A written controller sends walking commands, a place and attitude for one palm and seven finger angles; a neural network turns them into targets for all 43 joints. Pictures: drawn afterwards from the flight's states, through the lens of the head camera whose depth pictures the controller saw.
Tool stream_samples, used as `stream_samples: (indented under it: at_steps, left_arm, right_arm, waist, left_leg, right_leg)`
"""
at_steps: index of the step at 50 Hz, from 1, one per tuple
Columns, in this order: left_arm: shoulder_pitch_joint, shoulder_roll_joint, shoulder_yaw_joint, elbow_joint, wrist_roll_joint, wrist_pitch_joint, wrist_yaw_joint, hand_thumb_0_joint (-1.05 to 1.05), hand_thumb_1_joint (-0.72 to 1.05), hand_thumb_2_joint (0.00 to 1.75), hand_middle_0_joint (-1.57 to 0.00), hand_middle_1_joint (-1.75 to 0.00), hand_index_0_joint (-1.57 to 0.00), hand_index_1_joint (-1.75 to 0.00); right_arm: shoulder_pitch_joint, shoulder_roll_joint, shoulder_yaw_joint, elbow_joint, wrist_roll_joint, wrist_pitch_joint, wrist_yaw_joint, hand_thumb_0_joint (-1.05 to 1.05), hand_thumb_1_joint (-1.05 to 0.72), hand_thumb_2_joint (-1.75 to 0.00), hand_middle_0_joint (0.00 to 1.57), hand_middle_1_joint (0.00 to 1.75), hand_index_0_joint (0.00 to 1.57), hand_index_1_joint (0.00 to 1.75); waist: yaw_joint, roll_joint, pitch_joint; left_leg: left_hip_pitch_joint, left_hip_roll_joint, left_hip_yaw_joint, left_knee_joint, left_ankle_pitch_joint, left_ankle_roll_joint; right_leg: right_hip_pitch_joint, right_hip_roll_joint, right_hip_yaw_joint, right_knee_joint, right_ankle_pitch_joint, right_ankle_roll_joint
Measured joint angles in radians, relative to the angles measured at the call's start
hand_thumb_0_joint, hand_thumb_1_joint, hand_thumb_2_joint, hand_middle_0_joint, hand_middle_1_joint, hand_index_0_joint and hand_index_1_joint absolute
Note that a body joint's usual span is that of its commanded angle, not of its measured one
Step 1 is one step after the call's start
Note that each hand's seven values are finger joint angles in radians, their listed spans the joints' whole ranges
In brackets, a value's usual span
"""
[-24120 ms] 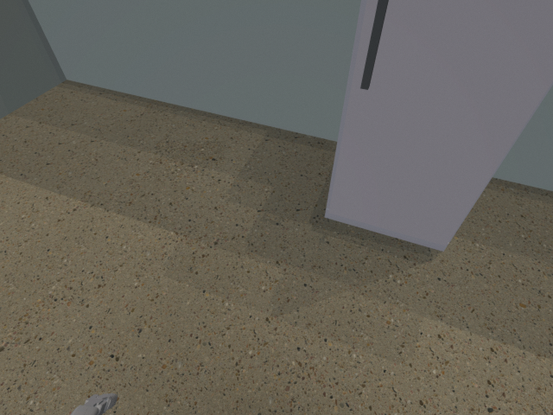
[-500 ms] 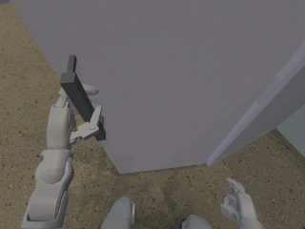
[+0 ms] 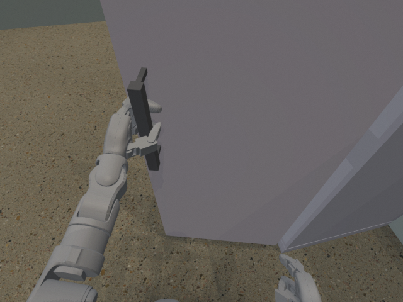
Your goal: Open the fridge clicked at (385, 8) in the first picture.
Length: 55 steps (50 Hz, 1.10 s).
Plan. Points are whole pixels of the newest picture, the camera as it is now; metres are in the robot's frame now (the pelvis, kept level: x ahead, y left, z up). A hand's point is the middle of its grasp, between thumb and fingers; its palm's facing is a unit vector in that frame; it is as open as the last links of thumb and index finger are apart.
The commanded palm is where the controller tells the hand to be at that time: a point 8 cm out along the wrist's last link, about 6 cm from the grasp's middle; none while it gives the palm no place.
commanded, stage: stop walking and hold the door back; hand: left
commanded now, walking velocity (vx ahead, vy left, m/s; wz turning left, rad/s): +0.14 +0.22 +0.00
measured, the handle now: (149, 125) +0.43 +0.16 +0.10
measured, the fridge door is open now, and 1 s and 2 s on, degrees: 71 71 70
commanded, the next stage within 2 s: loosen the grip on the handle in 0.64 s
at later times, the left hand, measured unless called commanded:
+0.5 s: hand (153, 132) +0.40 +0.14 +0.11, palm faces +0.01 -0.99 -0.11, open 5.9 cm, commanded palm +0.37 +0.20 +0.10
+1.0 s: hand (144, 138) +0.38 +0.16 +0.12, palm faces -0.01 -0.99 -0.12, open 9.6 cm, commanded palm +0.35 +0.21 +0.11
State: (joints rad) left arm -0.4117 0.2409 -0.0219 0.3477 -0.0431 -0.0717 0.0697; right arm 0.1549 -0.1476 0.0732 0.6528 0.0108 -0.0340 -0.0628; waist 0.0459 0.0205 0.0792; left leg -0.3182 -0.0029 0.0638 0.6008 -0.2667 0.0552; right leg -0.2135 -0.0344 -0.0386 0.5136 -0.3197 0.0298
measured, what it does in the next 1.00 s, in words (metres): steps on the spot: left foot, then right foot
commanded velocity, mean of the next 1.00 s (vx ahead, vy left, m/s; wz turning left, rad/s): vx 0.03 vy -0.02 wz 0.00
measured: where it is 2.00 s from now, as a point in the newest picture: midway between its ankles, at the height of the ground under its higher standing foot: outside the picture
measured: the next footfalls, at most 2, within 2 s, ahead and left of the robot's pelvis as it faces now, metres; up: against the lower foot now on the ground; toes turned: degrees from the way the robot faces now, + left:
left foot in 0.30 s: +0.06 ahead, +0.16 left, +0.00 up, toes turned -2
right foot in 0.50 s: +0.02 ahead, -0.07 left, +0.00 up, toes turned -6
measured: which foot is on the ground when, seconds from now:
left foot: down 0.00-0.00, up 0.02-0.28, down 0.30-1.00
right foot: down 0.00-0.32, up 0.34-0.48, down 0.50-1.00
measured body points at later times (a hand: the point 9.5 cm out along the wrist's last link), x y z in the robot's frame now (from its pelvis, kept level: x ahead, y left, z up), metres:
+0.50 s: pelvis -0.02 +0.04 +0.00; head +0.03 +0.04 +0.45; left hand +0.39 +0.20 +0.12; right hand +0.07 -0.21 -0.11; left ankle +0.03 +0.16 -0.73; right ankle -0.02 -0.07 -0.73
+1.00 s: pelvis -0.04 +0.06 +0.00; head -0.04 +0.07 +0.45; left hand +0.37 +0.21 +0.13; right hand +0.09 -0.22 -0.07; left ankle +0.02 +0.17 -0.73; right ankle -0.02 -0.07 -0.73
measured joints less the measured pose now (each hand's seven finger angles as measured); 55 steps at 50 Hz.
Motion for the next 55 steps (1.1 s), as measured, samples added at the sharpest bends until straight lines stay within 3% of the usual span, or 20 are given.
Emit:
stream_samples:
  at_steps: [3, 7, 9, 12, 15, 16, 18, 21, 25, 27, 33, 37, 38, 39, 41, 44, 48, 52, 55]
  left_arm:
    - [-0.054, -0.009, 0.045, 0.117, 0.002, -0.027, -0.006, -0.04, 0.61, 0.81, -0.45, -1.40, -0.37, -1.40]
    - [-0.109, -0.006, 0.085, 0.264, 0.012, -0.053, -0.030, -0.07, 0.61, 0.83, -0.45, -1.40, -0.39, -1.40]
    - [-0.133, 0.000, 0.107, 0.319, 0.020, -0.067, -0.042, -0.07, 0.61, 0.83, -0.45, -1.40, -0.41, -1.40]
    - [-0.154, -0.002, 0.132, 0.340, 0.025, -0.072, -0.043, -0.07, 0.62, 0.83, -0.45, -1.40, -0.42, -1.40]
    - [-0.137, -0.018, 0.147, 0.281, 0.015, -0.068, -0.032, -0.05, 0.63, 0.83, -0.45, -1.40, -0.41, -1.40]
    - [-0.130, -0.018, 0.148, 0.256, 0.008, -0.069, -0.029, -0.04, 0.64, 0.82, -0.45, -1.40, -0.40, -1.40]
    - [-0.112, -0.017, 0.139, 0.211, -0.004, -0.071, -0.019, -0.03, 0.66, 0.82, -0.45, -1.40, -0.38, -1.40]
    - [-0.078, -0.022, 0.128, 0.147, -0.014, -0.063, -0.006, -0.02, 0.69, 0.81, -0.45, -1.40, -0.35, -1.40]
    - [-0.043, -0.021, 0.113, 0.067, -0.007, -0.052, 0.001, -0.03, 0.69, 0.79, -0.45, -1.40, -0.31, -1.40]
    - [-0.022, -0.023, 0.113, 0.041, -0.004, -0.054, 0.008, -0.04, 0.69, 0.78, -0.45, -1.40, -0.31, -1.40]
    - [-0.020, -0.037, 0.080, 0.069, -0.005, -0.065, -0.008, -0.05, 0.66, 0.76, -0.45, -1.40, -0.33, -1.40]
    - [-0.031, -0.039, 0.068, 0.107, -0.002, -0.070, -0.020, -0.05, 0.64, 0.76, -0.45, -1.40, -0.37, -1.40]
    - [-0.047, -0.036, 0.077, 0.114, 0.025, -0.066, -0.041, -0.05, 0.63, 0.76, -0.45, -1.40, -0.37, -1.40]
    - [-0.077, -0.025, 0.079, 0.155, 0.049, -0.071, -0.071, -0.06, 0.60, 0.76, -0.45, -1.40, -0.38, -1.40]
    - [-0.124, -0.013, 0.089, 0.239, 0.051, -0.048, -0.106, -0.07, 0.55, 0.75, -0.45, -1.40, -0.39, -1.40]
    - [-0.110, -0.032, 0.139, 0.271, 0.003, -0.040, -0.099, -0.05, 0.47, 0.71, -0.45, -1.39, -0.41, -1.40]
    - [-0.104, -0.041, 0.144, 0.315, 0.016, -0.090, -0.040, -0.02, 0.28, 0.61, -0.41, -1.35, -0.35, -1.35]
    - [-0.130, -0.029, 0.117, 0.350, 0.046, -0.171, -0.009, -0.01, -0.02, 0.46, -0.41, -1.35, -0.33, -1.33]
    - [-0.159, -0.016, 0.091, 0.387, 0.049, -0.200, -0.007, 0.00, -0.22, 0.36, -0.40, -1.34, -0.34, -1.33]
  right_arm:
    - [-0.009, -0.037, -0.018, 0.037, -0.008, 0.011, -0.008, 0.01, -0.90, -0.90, 0.21, 0.30, 0.21, 0.30]
    - [0.022, -0.091, -0.057, 0.076, -0.005, 0.013, -0.017, 0.01, -0.91, -0.90, 0.21, 0.30, 0.21, 0.30]
    - [0.042, -0.117, -0.071, 0.081, -0.003, 0.014, -0.023, 0.01, -0.91, -0.90, 0.21, 0.30, 0.21, 0.30]
    - [0.073, -0.155, -0.097, 0.076, -0.003, 0.010, -0.032, 0.01, -0.91, -0.90, 0.20, 0.30, 0.21, 0.30]
    - [0.096, -0.190, -0.124, 0.061, -0.003, 0.004, -0.037, 0.01, -0.91, -0.90, 0.20, 0.30, 0.20, 0.30]
    - [0.095, -0.187, -0.134, 0.062, -0.002, 0.001, -0.040, 0.01, -0.91, -0.90, 0.20, 0.30, 0.20, 0.30]
    - [0.101, -0.163, -0.141, 0.053, 0.006, 0.003, -0.036, 0.01, -0.91, -0.90, 0.20, 0.30, 0.20, 0.30]
    - [0.117, -0.104, -0.119, 0.039, 0.005, -0.008, -0.021, 0.01, -0.91, -0.90, 0.20, 0.30, 0.20, 0.30]
    - [0.122, -0.041, -0.067, 0.027, 0.001, -0.023, 0.007, 0.01, -0.91, -0.90, 0.20, 0.30, 0.20, 0.30]
    - [0.099, -0.030, -0.049, 0.032, 0.001, -0.022, 0.011, 0.01, -0.91, -0.90, 0.20, 0.30, 0.20, 0.30]
    - [0.053, -0.030, -0.028, 0.048, 0.004, -0.020, -0.009, 0.01, -0.91, -0.90, 0.21, 0.30, 0.21, 0.30]
    - [0.019, -0.039, -0.028, 0.056, -0.002, -0.015, -0.024, 0.01, -0.91, -0.90, 0.21, 0.30, 0.21, 0.30]
    - [0.012, -0.041, -0.043, 0.046, -0.005, -0.021, -0.016, 0.01, -0.91, -0.90, 0.21, 0.30, 0.21, 0.30]
    - [0.010, -0.040, -0.054, 0.049, -0.007, -0.043, -0.006, 0.01, -0.91, -0.90, 0.21, 0.30, 0.21, 0.30]
    - [0.027, -0.042, -0.065, 0.042, -0.001, -0.078, 0.020, 0.01, -0.91, -0.90, 0.21, 0.30, 0.21, 0.30]
    - [0.051, -0.073, -0.077, 0.012, -0.003, -0.106, 0.047, 0.01, -0.91, -0.90, 0.20, 0.30, 0.21, 0.30]
    - [0.073, -0.115, -0.095, -0.019, 0.005, -0.111, 0.066, 0.01, -0.91, -0.90, 0.20, 0.30, 0.21, 0.30]
    - [0.110, -0.124, -0.094, -0.013, 0.013, -0.103, 0.066, 0.01, -0.91, -0.90, 0.20, 0.30, 0.20, 0.30]
    - [0.138, -0.119, -0.080, 0.009, 0.018, -0.101, 0.058, 0.01, -0.91, -0.90, 0.20, 0.30, 0.20, 0.30]
  waist:
    - [-0.022, 0.039, 0.010]
    - [-0.050, 0.018, 0.002]
    - [-0.073, -0.005, 0.001]
    - [-0.107, -0.027, 0.008]
    - [-0.135, -0.019, 0.012]
    - [-0.144, -0.029, 0.017]
    - [-0.135, -0.048, 0.024]
    - [-0.124, -0.044, 0.023]
    - [-0.095, -0.030, 0.029]
    - [-0.097, 0.008, 0.048]
    - [-0.081, 0.035, 0.029]
    - [-0.074, -0.010, 0.014]
    - [-0.068, -0.012, 0.021]
    - [-0.063, -0.026, 0.006]
    - [-0.071, -0.066, -0.056]
    - [-0.085, -0.068, -0.113]
    - [-0.106, -0.041, -0.128]
    - [-0.104, -0.045, -0.114]
    - [-0.100, -0.046, -0.103]
  left_leg:
    - [-0.082, -0.008, -0.048, 0.221, -0.146, -0.050]
    - [-0.151, -0.023, -0.063, 0.425, -0.130, -0.079]
    - [-0.136, -0.006, -0.051, 0.371, -0.112, -0.079]
    - [-0.063, 0.024, -0.024, 0.174, -0.089, -0.072]
    - [0.046, 0.043, 0.000, -0.049, 0.029, -0.072]
    - [0.052, 0.038, 0.009, -0.059, 0.046, -0.069]
    - [0.041, 0.040, 0.031, -0.027, 0.024, -0.059]
    - [0.029, 0.071, 0.036, -0.027, 0.012, -0.055]
    - [0.005, 0.093, 0.037, -0.008, 0.010, -0.069]
    - [0.000, 0.112, 0.027, 0.013, -0.001, -0.075]
    - [0.001, 0.077, -0.029, 0.028, -0.029, -0.073]
    - [0.034, 0.047, -0.006, -0.024, 0.006, -0.065]
    - [0.036, 0.053, -0.002, -0.022, 0.010, -0.059]
    - [0.027, 0.052, 0.004, -0.027, 0.014, -0.055]
    - [0.004, 0.037, 0.008, -0.056, 0.033, -0.058]
    - [-0.014, 0.038, 0.014, -0.054, 0.040, -0.059]
    - [-0.045, 0.041, 0.018, -0.010, 0.025, -0.048]
    - [-0.092, 0.035, 0.015, 0.025, 0.023, -0.043]
    - [-0.122, 0.029, 0.004, 0.041, 0.024, -0.044]
  right_leg:
    - [-0.017, 0.011, -0.004, 0.032, 0.046, -0.008]
    - [-0.008, -0.031, 0.021, 0.007, 0.055, 0.008]
    - [-0.005, -0.056, 0.029, -0.002, 0.063, 0.017]
    - [-0.008, -0.083, 0.038, 0.007, 0.060, 0.033]
    - [-0.029, -0.084, 0.047, 0.054, 0.037, 0.056]
    - [-0.042, -0.090, 0.056, 0.080, 0.024, 0.060]
    - [-0.069, -0.079, 0.072, 0.134, -0.022, 0.033]
    - [-0.096, -0.011, 0.032, 0.207, -0.125, 0.008]
    - [-0.038, 0.039, -0.024, 0.047, 0.013, -0.020]
    - [-0.024, 0.060, -0.034, 0.024, 0.057, -0.049]
    - [-0.038, 0.046, -0.041, 0.060, 0.020, -0.052]
    - [-0.035, 0.016, -0.019, 0.063, 0.020, -0.036]
    - [-0.027, 0.022, -0.016, 0.050, 0.030, -0.033]
    - [-0.042, 0.021, -0.010, 0.049, 0.038, -0.034]
    - [-0.082, 0.007, -0.008, 0.060, 0.042, -0.035]
    - [-0.100, 0.008, -0.001, 0.057, 0.048, -0.032]
    - [-0.126, 0.008, 0.005, 0.087, 0.046, -0.027]
    - [-0.177, 0.001, 0.004, 0.135, 0.036, -0.026]
    - [-0.208, 0.002, 0.004, 0.152, 0.037, -0.028]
